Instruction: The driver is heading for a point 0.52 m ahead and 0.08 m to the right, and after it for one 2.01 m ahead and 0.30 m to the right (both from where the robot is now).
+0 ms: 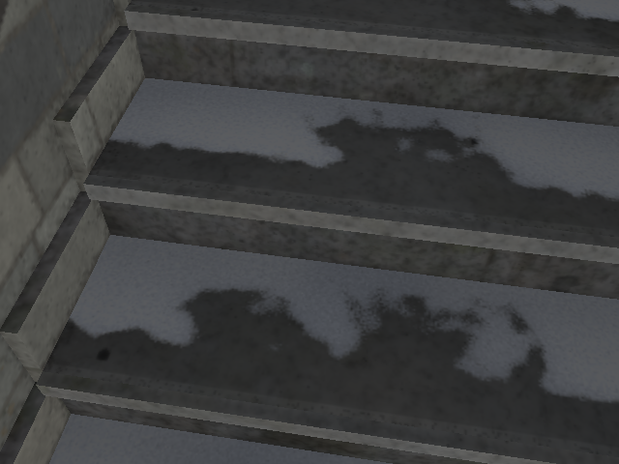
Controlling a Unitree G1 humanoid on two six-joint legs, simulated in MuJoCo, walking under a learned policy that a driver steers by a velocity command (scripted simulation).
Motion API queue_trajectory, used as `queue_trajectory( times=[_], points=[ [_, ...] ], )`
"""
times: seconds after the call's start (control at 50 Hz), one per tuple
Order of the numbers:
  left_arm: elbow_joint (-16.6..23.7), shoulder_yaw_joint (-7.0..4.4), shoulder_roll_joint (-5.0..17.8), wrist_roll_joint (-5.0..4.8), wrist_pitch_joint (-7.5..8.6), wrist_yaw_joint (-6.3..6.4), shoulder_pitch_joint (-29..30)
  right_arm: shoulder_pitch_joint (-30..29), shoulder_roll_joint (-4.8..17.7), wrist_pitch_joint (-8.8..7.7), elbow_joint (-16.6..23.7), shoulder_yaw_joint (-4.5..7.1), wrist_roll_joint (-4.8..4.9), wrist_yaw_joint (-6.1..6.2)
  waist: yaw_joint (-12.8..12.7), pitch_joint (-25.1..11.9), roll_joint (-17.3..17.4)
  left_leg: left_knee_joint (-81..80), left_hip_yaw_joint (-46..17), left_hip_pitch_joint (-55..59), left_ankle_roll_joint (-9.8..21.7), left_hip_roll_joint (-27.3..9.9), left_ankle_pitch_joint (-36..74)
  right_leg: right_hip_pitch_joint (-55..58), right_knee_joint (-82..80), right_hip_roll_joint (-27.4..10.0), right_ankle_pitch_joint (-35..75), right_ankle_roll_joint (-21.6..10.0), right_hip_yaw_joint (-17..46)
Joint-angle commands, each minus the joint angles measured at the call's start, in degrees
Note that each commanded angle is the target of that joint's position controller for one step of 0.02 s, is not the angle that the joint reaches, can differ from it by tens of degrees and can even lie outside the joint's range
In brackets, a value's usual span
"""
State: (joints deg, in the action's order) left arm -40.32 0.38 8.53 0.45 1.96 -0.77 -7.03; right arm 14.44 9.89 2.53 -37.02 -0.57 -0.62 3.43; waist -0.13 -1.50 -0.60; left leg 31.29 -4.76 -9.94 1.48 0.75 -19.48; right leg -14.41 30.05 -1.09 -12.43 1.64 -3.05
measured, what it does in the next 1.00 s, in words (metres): steps on the spot: left foot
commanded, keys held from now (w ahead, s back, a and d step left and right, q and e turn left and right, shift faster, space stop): no key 0.58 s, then e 0.02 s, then w+e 0.40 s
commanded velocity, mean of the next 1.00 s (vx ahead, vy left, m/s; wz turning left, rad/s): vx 0.11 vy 0.00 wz -0.11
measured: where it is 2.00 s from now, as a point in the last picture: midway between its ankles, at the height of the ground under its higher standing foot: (553, 397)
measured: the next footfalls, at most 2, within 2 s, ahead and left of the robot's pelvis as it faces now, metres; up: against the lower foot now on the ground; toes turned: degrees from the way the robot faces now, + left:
left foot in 0.28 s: +0.05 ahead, +0.13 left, +0.00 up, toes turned +1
right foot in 1.10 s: +0.18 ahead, -0.30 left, +0.17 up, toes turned -21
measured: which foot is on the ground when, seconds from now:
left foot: down 0.00-0.00, up 0.02-0.26, down 0.28-1.00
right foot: down 0.00-0.66, up 0.68-1.00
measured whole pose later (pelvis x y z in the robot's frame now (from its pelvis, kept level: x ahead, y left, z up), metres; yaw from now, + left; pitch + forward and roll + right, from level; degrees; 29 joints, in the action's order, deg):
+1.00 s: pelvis +0.04 -0.06 +0.00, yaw -12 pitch +3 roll +1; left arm -39.5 2.5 6.1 -2.3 0.2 1.7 -6.8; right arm 24.8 13.1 -1.3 -61.0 2.9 -1.2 2.7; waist 0.7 -2.7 2.8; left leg 15.8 12.8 -3.8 -4.4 -10.0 -13.5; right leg -71.7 114.5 -9.9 -25.2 0.1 4.5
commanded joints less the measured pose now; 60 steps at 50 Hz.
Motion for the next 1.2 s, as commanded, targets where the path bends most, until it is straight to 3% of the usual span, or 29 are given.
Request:
queue_trajectory(
  times=[0.02,0.06,0.1,0.16,0.24,0.28,0.32,0.36,0.48,0.6,0.64,0.68,0.72,0.74,0.78,0.82,0.88,0.94,0.98,1.0,1.02,1.04,1.08,1.1,1.12,1.14,1.16,1.18,1.2],
  points=[
    [-3.41,-3.67,10.94,1.19,0.89,1.09,-11.84,10.68,0.68,-3.58,-1.38,1.39,-3.24,-2.09,1.7,-12.61,-15.12,23.1,-4.67,-18.66,-1.37,0.18,-12.95,36.29,-0.19,-19.26,97.28,-11.01,16.14],
    [0.78,-3.45,6.25,4.59,-0.21,1.49,-6.25,5.67,4.98,-3.14,-5.45,3.15,1.65,-2.72,-2.01,-12.43,-4.13,38.84,-4.82,-21.27,-6.93,-1.03,-18.88,25.19,-1.79,-21.14,80.82,-17.65,13.88],
    [0.26,-2.51,3.51,2.79,-0.42,1.82,0.53,2.34,3.67,-0.6,-6.23,3.46,0.19,-2.67,0.9,-5.75,-4.35,39.44,-2.03,-17.51,-10.33,-3.58,-16.3,11.48,-5.37,-15.82,60.35,-15.83,8.33],
    [-2.24,-2.26,3.81,2.4,-1.15,2.19,0.58,2.48,1.12,0.19,-8.1,2.81,0.03,-1.75,2.36,-1.54,-10.27,22.1,4.22,-10.22,-10.87,-3.61,-8.42,4.42,-4.85,-8.62,57.93,-11.48,0.62],
    [-4.34,-2.54,5.28,0.96,-2.15,3.33,-5.2,3.27,1.12,-0.03,-10.8,2.7,-0.16,-1.13,1.19,-2.9,-9.53,-1.21,6.56,-4.13,-6.58,-2.86,8.79,7.87,-3.77,-10.42,50.51,-9.93,2.8],
    [-5.87,-3.51,7.09,0.87,-1.15,1.94,-8.15,2.72,5.78,0.33,-10.34,3.49,-1.51,-0.41,-0.41,-1.43,-5.01,-6.16,2.96,-1.05,-4.18,-5.23,23.02,5.48,-6.12,-8.82,26.58,-7.05,4.54],
    [-8.32,-3.37,4.23,1.79,-0.85,1.19,-12.15,0.57,7.16,0.58,-10.36,3.74,-1.83,-0.54,-3.64,-0.8,4.14,-4.78,0.55,-1.93,0.15,-8.24,19.46,4.47,-11.43,-5.11,-2.66,-3.64,3.32],
    [-9.09,-3.68,5.46,0.4,-1.45,2.29,-7.89,1.76,3.49,-0.11,-11.46,2.95,-1.68,-0.76,-0.27,5.09,4.58,-7.36,-0.03,-5.52,0.81,-7.57,15.13,2.88,-11.01,-3.5,-0.59,-2.59,1.79],
    [-12.33,-4.69,5.73,0.41,-3.4,3.13,-10.44,5.44,2.57,-2.34,-15.19,2.6,-1.29,-0.51,-0.55,2.14,5.39,-8.88,0.37,-2.55,1.07,-6.75,20.9,5.71,-11.48,-3.58,4.6,-1.73,1.17],
    [-15.52,-4.47,4.74,-0.52,-4.33,3.42,-12.1,4.81,2.83,-2.9,-16.51,2.37,-1.38,-0.48,-0.74,1.71,2.16,-10.0,0.56,0.13,1.48,-6.37,18.51,2.26,-11.34,-3.81,1.72,-1.42,1.33],
    [-15.74,-4.88,6.08,-1.48,-4.3,3.63,-11.61,5.95,6.3,-2.6,-16.75,3.54,-1.03,0.07,0.47,1.97,3.19,-10.36,0.7,1.1,3.15,-5.86,0.26,-2.02,-6.84,-1.33,-8.6,-3.07,-0.19],
    [-12.6,-4.77,6.69,-2.29,-2.93,4.1,-6.72,7.14,9.83,-1.89,-15.41,4.88,-0.65,1.29,3.41,4.75,8.13,-16.55,-8.97,1.85,7.48,-12.67,-24.51,-14.82,6.84,0.84,-17.44,-3.85,-1.84],
    [-9.33,-4.04,5.62,-2.45,-1.57,3.22,-1.94,10.49,14.23,-2.62,-14.41,6.5,-1.17,2.89,7.46,3.33,12.8,-23.77,-25.56,0.93,16.66,-27.21,-25.56,-27.35,45.43,-2.3,-21.68,-1.55,2.76],
    [-7.54,-3.88,4.53,-3.07,-0.81,3.2,-1.0,6.41,14.96,-3.49,-13.36,6.5,-0.74,3.3,5.09,3.71,11.65,-22.97,-25.41,1.41,16.47,-29.71,-20.52,-36.37,64.87,-4.41,-22.38,-0.95,8.16],
    [-3.63,-1.97,1.63,-3.28,0.46,3.38,-0.61,6.71,9.88,-4.61,-14.88,4.6,0.76,2.88,3.59,1.07,8.83,-20.77,-19.74,9.5,11.8,-28.61,-14.21,-52.96,91.41,-3.94,-21.84,-2.63,11.41],
    [-2.74,-1.0,1.31,-4.08,1.07,2.86,-2.67,9.45,7.24,-4.48,-18.29,3.93,0.27,0.85,1.86,2.76,2.22,-22.49,-10.09,10.08,7.9,-24.74,-14.96,-57.07,88.5,-5.93,-18.14,-2.77,9.95],
    [-1.41,0.82,-2.91,-4.16,0.59,2.88,-2.39,13.67,8.61,-4.91,-22.49,4.25,-0.76,-0.91,1.84,5.28,4.46,-25.13,-3.54,9.04,8.42,-25.79,-10.7,-64.06,96.82,-6.87,-16.38,-2.18,9.56],
    [2.81,1.86,-3.09,-3.59,-0.81,3.5,2.24,11.18,9.73,-5.01,-22.38,4.75,-0.71,-1.05,0.45,9.12,5.06,-26.15,1.98,7.64,7.27,-28.18,-10.97,-73.66,96.31,-9.08,-16.74,-1.03,13.66],
    [9.26,2.45,-0.11,-2.53,-1.32,2.36,7.5,3.67,10.35,-4.74,-19.46,4.23,-0.61,-0.43,-3.19,9.16,7.82,-31.82,9.55,-4.8,5.29,-23.91,-12.95,-62.52,81.26,-11.55,-11.65,-0.8,8.95],
    [10.26,3.53,0.23,-0.9,-1.38,0.61,6.62,-1.37,15.12,-4.82,-16.44,5.32,-0.81,-0.58,-5.54,7.15,5.35,-36.79,16.21,-17.31,5.56,-19.91,-13.04,-43.48,62.97,-11.59,-7.03,-2.48,0.96],
    [9.67,3.55,0.03,-0.56,-1.32,0.03,8.46,-0.01,17.91,-4.46,-16.97,6.34,-0.64,-0.83,-4.68,2.79,8.39,-39.99,19.36,-21.57,6.18,-18.77,-5.57,-26.39,57.06,-8.78,-12.57,-4.84,-3.86],
    [7.19,2.21,2.38,-1.14,-1.54,0.19,5.71,5.59,16.89,-4.67,-17.75,6.31,0.43,-1.07,-2.86,1.52,6.24,-38.41,20.06,-19.4,7.88,-17.84,1.37,-18.43,54.84,-4.51,-15.8,-6.05,-9.58],
    [1.94,-1.4,6.98,-0.68,-1.86,0.66,-10.17,7.93,17.95,-4.67,-20.25,5.95,1.28,-2.12,-10.58,-6.38,13.11,-20.58,20.55,-3.06,8.45,-17.19,54.35,-8.79,48.86,3.1,-21.53,-9.78,-10.05],
    [0.44,-3.55,11.39,-0.39,-1.75,0.5,-17.21,6.26,16.8,-5.15,-19.18,5.15,2.45,-2.4,-14.77,-8.82,13.95,-5.26,17.25,1.97,6.3,-16.42,69.13,-5.5,33.03,5.43,-19.52,-11.96,-2.2],
    [-1.9,-5.96,21.36,1.59,-2.21,0.3,-23.41,4.86,10.67,-5.39,-15.57,3.76,2.23,-2.9,-14.23,-10.32,-12.11,21.9,13.62,-16.58,-0.2,-9.97,37.13,3.52,7.93,-7.95,-30.62,-17.32,33.22],
    [-4.96,-5.71,23.47,1.86,-1.74,0.93,-27.38,5.66,8.99,-6.88,-16.96,4.45,1.13,-4.64,-11.83,-18.52,-22.38,51.35,-4.68,-22.16,-0.97,-0.5,6.12,3.51,-16.35,-15.06,-58.77,-15.69,63.52],
    [-6.04,-3.89,20.56,0.2,0.11,0.64,-22.46,7.22,1.78,-7.33,-15.53,4.19,4.37,-5.08,-6.64,-13.27,-20.6,70.41,-15.72,-29.06,-0.37,3.51,6.03,-1.04,-22.45,-20.05,-59.89,-7.62,65.78],
    [-8.24,-2.78,16.7,-1.36,1.02,-0.85,-18.71,2.99,-1.51,-7.0,-11.0,2.85,3.27,-5.25,-3.41,-5.47,-20.94,77.63,-13.03,-35.83,1.66,3.53,10.15,-7.92,-18.44,-19.1,-54.51,-4.26,55.96],
    [-10.67,-1.73,11.65,-0.82,1.38,-1.8,-15.03,0.27,-1.69,-6.59,-9.2,2.42,1.41,-4.58,-0.7,0.35,-15.64,78.53,-9.62,-38.82,3.19,2.06,17.33,-14.53,-11.69,-18.14,-43.93,-1.65,43.97]
  ],
)
Keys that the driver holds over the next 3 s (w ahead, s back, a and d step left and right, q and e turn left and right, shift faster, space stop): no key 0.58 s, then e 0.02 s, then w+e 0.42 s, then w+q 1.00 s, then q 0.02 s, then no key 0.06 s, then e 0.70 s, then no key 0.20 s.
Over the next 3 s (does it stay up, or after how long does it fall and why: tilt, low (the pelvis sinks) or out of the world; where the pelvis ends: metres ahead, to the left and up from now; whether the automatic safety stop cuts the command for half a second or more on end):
stays up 0.82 -0.29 0.50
